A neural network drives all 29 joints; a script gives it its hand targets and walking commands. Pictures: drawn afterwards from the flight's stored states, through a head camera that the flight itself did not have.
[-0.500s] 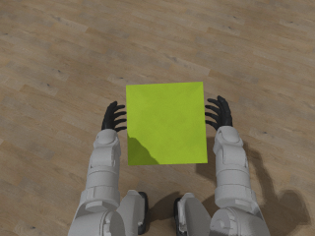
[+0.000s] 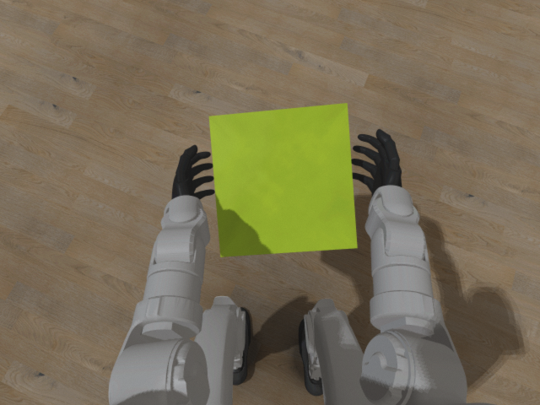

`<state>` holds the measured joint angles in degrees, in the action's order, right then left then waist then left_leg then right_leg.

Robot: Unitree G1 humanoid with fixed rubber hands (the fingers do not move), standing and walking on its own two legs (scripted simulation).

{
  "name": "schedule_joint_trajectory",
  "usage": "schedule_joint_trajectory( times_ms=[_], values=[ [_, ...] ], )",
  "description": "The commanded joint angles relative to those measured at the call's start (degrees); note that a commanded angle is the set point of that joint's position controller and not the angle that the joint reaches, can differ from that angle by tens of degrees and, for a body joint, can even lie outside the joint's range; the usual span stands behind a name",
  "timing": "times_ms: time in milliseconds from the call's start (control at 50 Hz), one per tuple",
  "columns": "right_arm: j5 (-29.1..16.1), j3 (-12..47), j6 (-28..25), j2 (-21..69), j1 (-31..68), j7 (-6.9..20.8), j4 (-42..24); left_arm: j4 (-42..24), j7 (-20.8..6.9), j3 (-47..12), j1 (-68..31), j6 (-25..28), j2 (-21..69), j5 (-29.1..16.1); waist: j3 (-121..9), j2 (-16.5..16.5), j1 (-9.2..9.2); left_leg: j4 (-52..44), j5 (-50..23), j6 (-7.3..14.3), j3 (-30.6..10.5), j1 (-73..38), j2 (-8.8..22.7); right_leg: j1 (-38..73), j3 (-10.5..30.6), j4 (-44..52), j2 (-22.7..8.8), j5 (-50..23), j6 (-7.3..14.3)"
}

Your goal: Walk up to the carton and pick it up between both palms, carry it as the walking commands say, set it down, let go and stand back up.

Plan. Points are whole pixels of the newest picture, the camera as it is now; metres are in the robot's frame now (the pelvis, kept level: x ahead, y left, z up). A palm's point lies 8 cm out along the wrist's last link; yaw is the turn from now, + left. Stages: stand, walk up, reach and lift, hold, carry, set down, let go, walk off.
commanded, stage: set down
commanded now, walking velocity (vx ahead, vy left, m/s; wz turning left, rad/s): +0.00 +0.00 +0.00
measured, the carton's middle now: (283, 183) +0.46 -0.02 -0.15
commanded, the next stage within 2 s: none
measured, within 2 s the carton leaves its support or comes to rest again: neither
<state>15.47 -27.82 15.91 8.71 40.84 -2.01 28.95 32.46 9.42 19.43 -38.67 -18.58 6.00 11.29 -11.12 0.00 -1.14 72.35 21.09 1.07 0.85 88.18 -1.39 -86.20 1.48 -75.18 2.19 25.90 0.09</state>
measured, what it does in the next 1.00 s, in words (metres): lowers itself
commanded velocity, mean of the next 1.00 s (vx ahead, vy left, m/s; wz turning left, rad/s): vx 0.00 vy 0.00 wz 0.00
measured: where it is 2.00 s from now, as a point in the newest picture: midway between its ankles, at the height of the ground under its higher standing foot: (274, 364)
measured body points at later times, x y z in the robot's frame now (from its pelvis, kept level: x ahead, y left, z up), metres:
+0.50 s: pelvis -0.01 +0.00 -0.07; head +0.24 -0.02 +0.31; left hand +0.45 +0.13 -0.17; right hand +0.45 -0.17 -0.15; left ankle +0.09 +0.11 -0.59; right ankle +0.06 -0.11 -0.59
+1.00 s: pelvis -0.02 +0.00 -0.13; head +0.28 -0.01 +0.21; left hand +0.48 +0.14 -0.26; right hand +0.49 -0.16 -0.23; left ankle +0.09 +0.11 -0.59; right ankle +0.06 -0.11 -0.59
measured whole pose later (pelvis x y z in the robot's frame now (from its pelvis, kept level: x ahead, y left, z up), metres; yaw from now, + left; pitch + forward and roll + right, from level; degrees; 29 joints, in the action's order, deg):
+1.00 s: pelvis -0.02 +0.00 -0.13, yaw -2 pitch +45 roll +0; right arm 11.2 -26.7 13.8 2.0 63.5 -8.4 40.8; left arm 42.8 8.9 18.6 -58.3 -16.7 -4.5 5.7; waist -4.3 -0.7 -0.5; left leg 99.9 27.7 -1.4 -2.0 117.0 -4.4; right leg -115.2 1.4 -102.0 5.3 31.6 -0.5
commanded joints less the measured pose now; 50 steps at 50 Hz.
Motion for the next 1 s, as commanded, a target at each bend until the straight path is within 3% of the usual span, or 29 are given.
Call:
schedule_joint_trajectory(
  times_ms=[0,140,180,200,240,300,320,340,380,420,460,480,520,580,620,660,700,720,740,760,800,820,860,880,900,920,940,960,980],
  values=[
    [-6.1,33.3,1.8,54.4,24.5,15.8,12.0,-0.9,-20.2,-32.0,-40.7,2.8,53.6,-7.9,-51.0,2.1,-1.38,-2.5,-11.7,-1.9,-1.6,-31.9,-6.5,18.4,0.5,5.1,6.6,-14.6,-0.4],
    [-11.9,39.0,0.9,54.1,34.7,15.8,8.7,-0.9,-18.8,-30.6,-45.0,4.4,49.5,-8.0,-55.1,0.3,3.58,2.6,-10.2,-1.3,-0.8,-26.0,-6.7,15.1,0.8,0.0,7.2,-13.0,-1.1],
    [-8.7,32.8,1.8,49.6,34.4,14.8,14.2,0.6,-18.9,-26.0,-48.6,4.2,46.1,-6.6,-46.7,1.9,2.77,3.4,-8.3,-1.1,-1.1,-20.4,-6.2,7.1,0.7,-0.2,6.5,-10.0,-1.3],
    [-7.7,31.5,0.5,50.6,36.1,14.4,15.1,2.0,-18.9,-26.1,-49.1,4.7,47.7,-7.5,-47.5,-1.3,0.12,4.4,-2.1,-0.7,-1.3,-21.0,-6.0,7.2,0.7,-0.6,6.3,-2.8,-1.0],
    [-9.1,31.9,0.6,50.8,40.5,14.0,16.0,3.7,-18.6,-25.6,-50.4,4.6,49.1,-8.1,-47.7,0.7,3.88,3.9,0.9,-1.0,-1.1,-22.1,-6.3,7.5,-0.5,-1.3,6.9,0.5,-0.5],
    [-7.6,30.6,0.4,52.1,37.8,13.2,15.8,2.7,-18.7,-26.9,-50.4,4.6,51.3,-9.2,-55.2,0.1,-1.09,6.0,-6.1,-2.1,-0.6,-23.5,-6.9,10.4,-1.0,-3.5,7.5,-7.5,-1.0],
    [-8.1,31.4,0.5,52.5,37.3,13.4,15.4,3.2,-18.7,-26.7,-49.0,4.0,52.0,-8.8,-56.4,1.4,1.31,7.3,-8.0,-2.4,-0.4,-22.9,-6.7,11.4,-0.3,-4.2,7.3,-9.2,-0.4],
    [-6.2,28.0,0.4,49.6,38.4,12.8,15.8,6.1,-18.8,-24.8,-48.8,3.8,52.0,-8.4,-51.8,0.4,-2.92,7.4,-5.1,-1.9,-1.0,-19.5,-6.4,6.4,-0.8,-5.0,7.7,-7.5,-1.0],
    [-7.7,30.0,0.1,50.5,39.5,12.6,16.1,5.3,-19.1,-25.1,-51.9,4.6,49.0,-9.2,-53.7,-0.3,-0.46,9.3,-5.8,-1.8,-0.1,-17.1,-6.6,8.3,-0.5,-6.0,7.3,-7.8,-0.7],
    [-8.5,31.0,-0.9,50.3,39.5,12.4,12.9,0.5,-18.5,-29.9,-56.2,5.4,49.9,-11.9,-58.5,1.4,-2.75,10.2,-12.6,-2.4,-1.0,-17.8,-7.1,8.2,-0.7,-7.4,7.7,-14.7,-0.4],
    [-8.7,33.3,-0.3,50.4,39.7,12.1,13.7,1.5,-17.7,-28.1,-51.2,6.0,47.3,-10.9,-60.4,-1.2,-0.48,11.5,-13.3,-2.1,-0.1,-18.9,-7.1,9.6,-1.6,-9.4,7.5,-16.1,-2.2],
    [-11.4,35.6,-0.8,51.0,41.8,11.6,10.5,0.7,-17.7,-28.3,-51.1,6.0,46.8,-10.9,-62.7,1.5,3.18,13.4,-15.6,-2.4,1.4,-18.8,-8.0,9.5,0.0,-9.4,7.7,-16.9,-1.7],
    [-10.6,36.5,-0.1,52.0,40.6,10.6,14.9,-4.3,-17.2,-29.5,-59.3,7.2,43.9,-13.3,-60.7,-4.6,1.59,14.2,-11.9,-2.0,0.7,-11.0,-7.9,13.3,0.1,-9.8,7.4,-16.8,-2.0],
    [-10.8,34.9,0.0,50.9,40.1,10.5,13.7,1.0,-17.1,-27.6,-53.9,5.9,42.0,-10.0,-60.4,-2.0,2.97,13.8,-10.5,-1.9,1.0,-12.6,-7.6,10.7,-0.7,-10.6,7.7,-15.6,-3.0],
    [-12.9,35.9,0.0,48.4,46.8,10.1,15.4,1.3,-17.1,-24.8,-59.1,6.6,37.1,-9.5,-55.3,-1.5,8.25,15.4,-6.5,-1.8,2.3,-7.0,-7.2,7.2,-0.2,-11.8,6.7,-10.4,-2.8],
    [-9.9,31.8,0.3,49.6,43.7,9.6,19.1,2.5,-17.4,-22.0,-61.2,6.6,36.8,-9.1,-52.1,-6.2,4.99,15.3,-2.6,-1.4,2.5,-3.4,-7.4,7.3,-0.4,-10.2,7.1,-7.4,-3.3],
    [-9.9,31.3,-0.3,48.1,46.4,9.6,16.3,6.0,-17.3,-21.2,-56.4,6.1,39.5,-8.5,-51.9,-3.0,5.08,15.8,-3.9,-1.0,1.8,-10.5,-7.0,2.9,-1.3,-11.2,7.1,-5.0,-2.9],
    [-8.8,30.5,-0.9,48.7,47.8,9.2,17.9,9.2,-18.0,-20.2,-54.2,5.7,43.5,-8.3,-53.2,-7.0,3.21,16.5,-5.8,-1.6,1.8,-7.3,-7.4,6.4,-2.2,-10.9,7.6,-7.9,-3.0],
    [-8.9,29.6,-1.0,45.6,48.6,9.2,16.3,4.9,-18.6,-22.7,-59.5,6.2,42.9,-10.1,-52.8,-0.7,0.67,17.6,-5.9,-2.2,2.4,-7.1,-6.9,4.8,-0.5,-11.3,7.1,-8.5,-1.7],
    [-9.0,30.2,-1.4,45.5,49.9,9.0,15.5,7.2,-18.7,-21.9,-55.7,6.0,41.7,-9.9,-56.4,-5.4,0.93,17.8,-6.7,-1.7,1.2,-7.0,-7.1,4.6,-2.5,-13.9,7.4,-10.0,-2.7],
    [-9.0,29.2,-2.4,44.7,51.3,8.3,13.8,8.1,-19.1,-22.8,-58.5,6.0,42.4,-8.5,-59.5,2.3,0.61,20.6,-7.9,-2.4,3.0,-6.1,-7.4,5.5,-0.7,-14.1,7.9,-11.8,-1.9],
    [-9.4,31.3,-2.1,47.0,50.9,8.1,13.8,4.4,-18.3,-25.5,-59.7,7.0,42.8,-12.0,-59.8,-1.9,-0.06,19.5,-10.8,-2.2,1.9,-8.1,-8.0,6.1,-2.0,-15.6,7.9,-14.0,-2.3],
    [-9.8,30.3,-1.8,45.1,51.5,8.0,14.9,0.5,-17.7,-25.5,-63.9,7.4,41.8,-13.4,-62.2,1.6,0.34,22.4,-10.6,-3.1,2.2,-8.3,-7.5,4.8,-1.1,-17.0,7.7,-12.2,-1.1],
    [-8.4,28.2,-1.2,45.9,47.7,8.8,18.6,-0.5,-17.6,-25.8,-65.3,7.2,40.4,-12.6,-61.9,-0.8,-2.22,20.6,-12.5,-3.3,1.0,-8.0,-7.1,2.5,-2.7,-17.5,8.1,-15.3,-1.7],
    [-10.8,29.6,-2.6,44.6,51.9,8.5,14.4,1.7,-17.1,-26.7,-63.8,7.1,41.5,-12.5,-60.6,5.6,0.89,22.3,-12.3,-3.1,2.1,-10.9,-7.4,-0.2,-1.9,-18.1,7.7,-12.7,-0.9],
    [-9.9,28.3,-1.9,43.4,50.7,8.9,16.5,-2.9,-17.1,-26.9,-69.8,7.6,37.8,-12.7,-58.3,3.2,-1.36,21.8,-10.4,-2.9,1.2,-5.5,-6.9,-1.1,-2.2,-18.5,7.7,-12.6,-1.0],
    [-11.6,30.6,-1.8,46.5,51.4,9.3,16.5,-2.9,-16.3,-27.8,-66.1,7.9,38.9,-13.4,-63.1,1.9,1.78,21.5,-13.1,-2.7,0.8,-13.1,-7.7,-0.5,-3.9,-20.7,8.0,-13.3,-1.7],
    [-11.3,29.6,-1.6,45.4,49.1,9.1,16.6,-2.8,-16.3,-26.4,-68.8,7.3,35.8,-12.0,-63.9,2.6,-0.89,24.8,-14.4,-3.3,1.8,-12.0,-6.8,-1.1,-1.6,-18.8,8.2,-14.5,-1.2],
    [-12.1,30.9,-1.5,44.5,49.2,9.4,17.1,-6.8,-15.9,-28.5,-70.7,8.0,35.2,-13.3,-65.2,4.4,1.14,24.1,-13.7,-3.3,1.2,-11.8,-7.1,0.3,-2.3,-21.7,8.2,-14.7,-0.9]
  ],
)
